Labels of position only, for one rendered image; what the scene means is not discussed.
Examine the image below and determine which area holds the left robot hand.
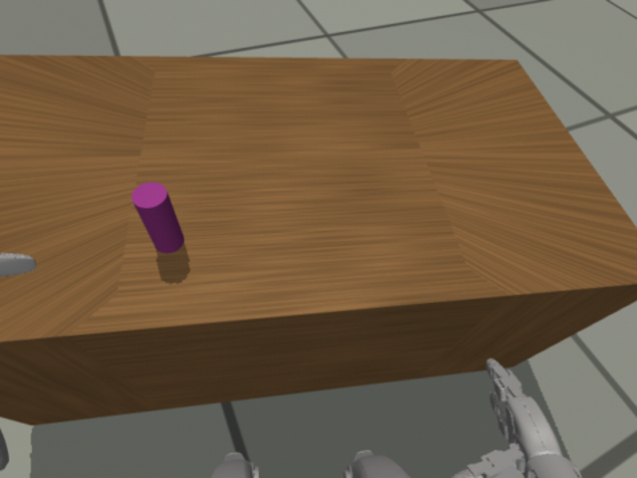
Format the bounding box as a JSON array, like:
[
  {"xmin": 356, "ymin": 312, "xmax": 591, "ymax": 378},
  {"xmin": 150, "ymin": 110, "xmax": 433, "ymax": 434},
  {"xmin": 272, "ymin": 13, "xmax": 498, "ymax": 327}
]
[{"xmin": 0, "ymin": 253, "xmax": 36, "ymax": 277}]

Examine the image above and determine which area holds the can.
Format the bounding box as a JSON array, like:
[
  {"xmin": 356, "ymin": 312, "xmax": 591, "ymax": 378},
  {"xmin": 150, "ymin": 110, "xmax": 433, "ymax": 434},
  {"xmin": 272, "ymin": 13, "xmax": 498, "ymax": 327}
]
[{"xmin": 131, "ymin": 182, "xmax": 184, "ymax": 253}]

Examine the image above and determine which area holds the right robot arm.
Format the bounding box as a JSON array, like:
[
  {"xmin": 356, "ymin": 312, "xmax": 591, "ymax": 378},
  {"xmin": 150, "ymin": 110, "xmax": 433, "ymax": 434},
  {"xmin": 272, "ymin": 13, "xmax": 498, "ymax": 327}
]
[{"xmin": 525, "ymin": 454, "xmax": 582, "ymax": 478}]

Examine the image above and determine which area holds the right robot hand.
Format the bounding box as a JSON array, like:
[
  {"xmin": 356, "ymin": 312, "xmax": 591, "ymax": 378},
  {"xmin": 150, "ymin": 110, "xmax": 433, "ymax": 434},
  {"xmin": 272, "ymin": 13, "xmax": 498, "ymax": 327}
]
[{"xmin": 451, "ymin": 358, "xmax": 563, "ymax": 478}]

